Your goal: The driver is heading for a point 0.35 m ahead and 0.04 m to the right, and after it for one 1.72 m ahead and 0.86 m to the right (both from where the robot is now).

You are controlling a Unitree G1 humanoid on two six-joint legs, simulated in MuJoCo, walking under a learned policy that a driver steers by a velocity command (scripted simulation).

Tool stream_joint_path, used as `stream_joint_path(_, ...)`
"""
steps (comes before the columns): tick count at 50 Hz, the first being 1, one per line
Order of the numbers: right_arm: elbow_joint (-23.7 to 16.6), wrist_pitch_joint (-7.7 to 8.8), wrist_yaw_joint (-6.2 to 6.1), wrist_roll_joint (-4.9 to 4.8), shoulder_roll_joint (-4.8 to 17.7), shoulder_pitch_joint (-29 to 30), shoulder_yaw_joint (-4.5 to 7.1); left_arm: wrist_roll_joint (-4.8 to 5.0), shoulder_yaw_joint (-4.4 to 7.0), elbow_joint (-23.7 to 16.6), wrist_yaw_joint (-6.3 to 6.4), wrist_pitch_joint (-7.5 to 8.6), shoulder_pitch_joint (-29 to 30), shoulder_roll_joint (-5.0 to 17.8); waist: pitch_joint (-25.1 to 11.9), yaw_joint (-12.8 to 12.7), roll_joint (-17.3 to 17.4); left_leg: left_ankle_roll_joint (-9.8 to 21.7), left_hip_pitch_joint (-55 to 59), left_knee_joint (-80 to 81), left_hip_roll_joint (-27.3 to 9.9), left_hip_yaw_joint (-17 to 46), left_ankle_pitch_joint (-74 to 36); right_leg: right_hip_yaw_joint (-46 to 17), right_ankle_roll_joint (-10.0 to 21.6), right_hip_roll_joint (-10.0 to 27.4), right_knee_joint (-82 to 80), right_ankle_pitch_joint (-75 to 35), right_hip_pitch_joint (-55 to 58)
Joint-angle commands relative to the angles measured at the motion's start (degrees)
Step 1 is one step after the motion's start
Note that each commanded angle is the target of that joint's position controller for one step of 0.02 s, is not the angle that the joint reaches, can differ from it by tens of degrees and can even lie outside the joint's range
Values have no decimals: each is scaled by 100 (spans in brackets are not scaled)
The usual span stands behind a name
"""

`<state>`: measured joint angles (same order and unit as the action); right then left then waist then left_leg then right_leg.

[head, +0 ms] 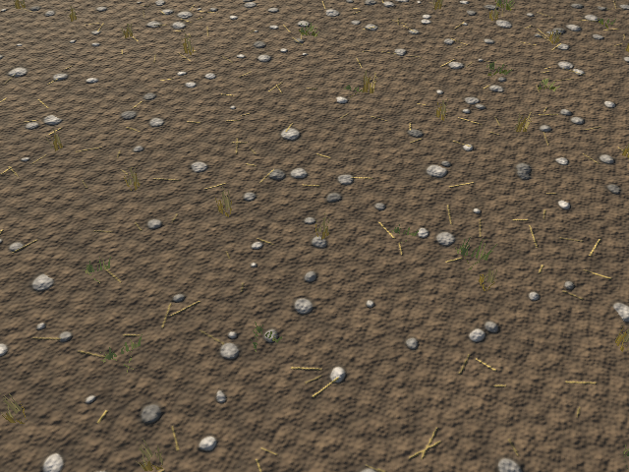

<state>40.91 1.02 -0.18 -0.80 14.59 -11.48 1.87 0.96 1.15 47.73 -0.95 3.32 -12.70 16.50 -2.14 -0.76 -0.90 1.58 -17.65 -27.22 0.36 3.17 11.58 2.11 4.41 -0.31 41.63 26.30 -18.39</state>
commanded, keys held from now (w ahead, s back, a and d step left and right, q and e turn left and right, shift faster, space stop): w+shift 0.14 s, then shift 0.16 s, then e+shift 0.70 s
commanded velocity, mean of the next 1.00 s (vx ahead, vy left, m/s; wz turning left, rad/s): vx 0.26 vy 0.00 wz -0.46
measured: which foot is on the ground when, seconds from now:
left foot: down 0.00-0.12, up 0.14-0.44, down 0.46-0.86, up 0.88-1.00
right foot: up 0.00-0.10, down 0.12-0.46, up 0.48-0.84, down 0.86-1.00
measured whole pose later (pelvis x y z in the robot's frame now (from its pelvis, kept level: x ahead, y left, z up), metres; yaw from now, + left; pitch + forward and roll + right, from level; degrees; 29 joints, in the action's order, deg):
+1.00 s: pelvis +0.24 -0.05 +0.00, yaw -31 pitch +2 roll +4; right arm 42.6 -0.9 -2.0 0.6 17.8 0.0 5.8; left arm 0.0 5.1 37.0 1.0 -1.8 -15.2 17.9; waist 3.9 -1.6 2.0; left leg -1.7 -31.8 -61.7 -0.9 0.0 23.9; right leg -1.6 3.1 0.1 33.7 14.1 -21.4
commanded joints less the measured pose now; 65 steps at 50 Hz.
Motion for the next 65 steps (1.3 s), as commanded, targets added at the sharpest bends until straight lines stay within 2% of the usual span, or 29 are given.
stream_joint_path(1,-357,226,-3,-80,958,238,287,51,154,-304,-39,233,29,502,101,-64,1072,921,356,1823,-1427,2004,2194,-238,184,368,-276,-166,-585)
stream_joint_path(5,-478,155,18,-45,846,499,284,-64,139,165,-43,256,-798,335,-90,-501,523,606,-888,780,-675,808,2000,414,-112,-77,-1337,-1202,1463)
stream_joint_path(6,-646,198,46,-21,518,785,180,-41,167,309,-5,255,-1376,437,-18,-744,69,417,-1733,-159,-468,567,1870,-197,6,392,-1613,-733,2109)
stream_joint_path(7,-863,310,91,-27,-21,984,26,-64,255,347,49,245,-1894,887,64,-871,-1200,43,-2953,-2100,-20,-117,1589,-2165,441,1634,-2610,784,2732)
stream_joint_path(8,-1026,444,102,-169,220,857,56,-113,382,278,6,225,-1866,1309,384,-750,-1369,83,-4189,-3046,-28,12,1685,-4026,1148,2481,-3174,1983,2852)
stream_joint_path(9,-925,525,91,-207,535,759,131,-127,350,165,16,242,-1643,1143,626,-633,-773,133,-4597,-3665,-350,260,1384,-4032,1218,2502,-3137,1685,2883)
stream_joint_path(12,-758,551,145,67,649,606,188,-181,188,-63,4,165,-918,766,646,-216,-400,4,-3918,-3589,-598,26,614,-2161,818,1838,-2851,-2413,2276)
stream_joint_path(15,-825,482,251,25,144,930,29,-145,111,-26,98,33,-729,613,631,-209,-545,-168,-2291,-2108,-294,-592,-415,-554,389,1039,-2825,-4676,1197)
stream_joint_path(18,-976,491,314,38,106,1281,32,-54,193,200,178,-29,-1248,860,418,-302,-644,-208,-1052,-854,185,-625,-1354,-559,348,897,-2684,-4886,1019)
stream_joint_path(22,-728,427,118,115,772,347,304,108,355,-46,249,-67,-693,1065,-107,409,-721,94,342,169,213,-218,-1818,-1013,-48,904,-1500,-5085,1199)
stream_joint_path(23,-600,402,30,199,1011,-202,393,79,337,-187,243,-54,-612,902,-544,637,-503,260,1410,146,-184,-14,-2761,-932,-267,576,-616,-4430,716)
stream_joint_path(24,-572,326,-90,386,1429,-808,460,-113,192,-448,224,-48,-779,326,-1480,660,695,710,3196,-466,-1671,1123,-5309,-683,-542,-25,1263,-1458,-639)
stream_joint_path(25,-747,235,-51,409,1304,-623,368,-37,65,-373,188,-89,-1914,10,-2760,233,1879,1628,3967,-308,-3030,2603,-5424,-880,-684,-325,2864,1791,-1440)
stream_joint_path(26,-866,134,-59,277,923,-272,315,50,269,-254,181,-202,-1820,652,-2463,269,1298,1530,3181,198,-2620,2359,-3689,-952,-749,66,3316,1258,-1513)
stream_joint_path(28,-766,61,-121,97,490,437,201,108,375,-400,278,-453,-1127,660,-911,52,917,1179,1602,744,-1989,1169,-1531,-552,-895,451,3272,449,-1947)
stream_joint_path(30,-682,66,-125,228,550,1007,244,49,421,-470,378,-710,-1258,517,-302,-276,1111,1051,73,1258,-1699,352,-766,-388,-1018,567,3147,99,-1235)
stream_joint_path(33,-581,159,-163,268,632,1268,309,-8,444,-759,384,-790,-992,386,-203,-325,997,1151,-221,1460,-1851,-250,-827,-248,-984,700,2505,-333,-1037)
stream_joint_path(37,-461,129,-215,186,920,1429,423,-25,442,-1033,181,-786,-543,413,-407,-285,736,1088,-20,1365,-2020,-752,-873,-123,-706,821,1222,-1067,-438)
stream_joint_path(42,-242,-49,-75,-55,1002,1387,503,-24,597,-1152,49,-884,-491,624,-350,-391,517,561,410,544,-2043,-1186,-126,364,-228,480,-309,-1184,287)
stream_joint_path(43,-119,-111,-55,-101,794,1193,472,-95,690,-1071,97,-871,-712,799,-182,-413,89,232,130,-201,-1721,-1397,462,136,7,356,-861,-1451,608)
stream_joint_path(44,-47,-199,-36,10,591,926,438,-124,856,-1132,217,-815,-879,1418,271,-320,-1466,-333,-894,-1878,-996,-1933,1627,-1521,495,1280,-1952,-3160,863)
stream_joint_path(45,-438,-195,-102,197,567,1275,415,-229,872,-1422,240,-635,-589,1936,373,-70,-2274,-663,-2434,-3416,-87,-1041,2706,-3582,1441,1996,-2352,-3282,1014)
stream_joint_path(46,-490,-171,-149,228,730,1674,457,-305,861,-1443,167,-453,-573,1763,35,-332,-1423,-509,-2678,-4092,-45,-199,2510,-3466,1536,2007,-2585,-2436,1019)
stream_joint_path(48,-365,-100,-225,116,811,1570,517,-119,794,-1500,199,-308,-152,1514,-23,-16,-662,-249,-2687,-3904,-200,185,1375,-2868,914,1570,-2509,-1791,1082)
stream_joint_path(49,-294,-80,-255,170,890,1472,549,-22,718,-1574,252,-348,105,1301,-95,87,-621,-257,-2562,-3754,-216,234,1058,-2640,743,1464,-2384,-1960,1020)
stream_joint_path(51,-217,-30,-198,164,801,1365,544,-49,632,-1740,358,-410,202,1089,-439,159,-627,-318,-2144,-3701,-26,233,621,-2377,649,1197,-2204,-2555,988)
stream_joint_path(55,-78,-31,-126,83,595,1302,433,-57,603,-1829,431,-448,32,1044,-618,26,-543,-536,-1932,-2713,93,214,359,-2250,661,1070,-1973,-2965,1339)
stream_joint_path(61,-13,-43,-19,38,710,1182,383,-165,519,-1910,302,-532,125,1002,-404,-142,-809,-559,-1051,-1844,6,77,760,-2550,828,1101,-1804,-2988,858)
stream_joint_path(65,6,29,62,37,731,948,353,-115,437,-1908,223,-555,352,898,-353,-76,-816,-418,-460,-954,-10,-37,764,-2748,802,1016,-1522,-3528,854)
Next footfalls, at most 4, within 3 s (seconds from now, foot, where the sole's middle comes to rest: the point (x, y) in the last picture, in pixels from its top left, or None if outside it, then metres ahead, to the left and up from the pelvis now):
0.12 right None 0.06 -0.14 -0.78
0.46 left None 0.38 0.08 -0.78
0.86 right None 0.27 -0.16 -0.78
1.36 left None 0.41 0.02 -0.78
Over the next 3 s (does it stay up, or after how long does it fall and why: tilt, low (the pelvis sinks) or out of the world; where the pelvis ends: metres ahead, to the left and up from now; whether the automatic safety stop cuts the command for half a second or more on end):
stays up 0.96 -0.59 -0.02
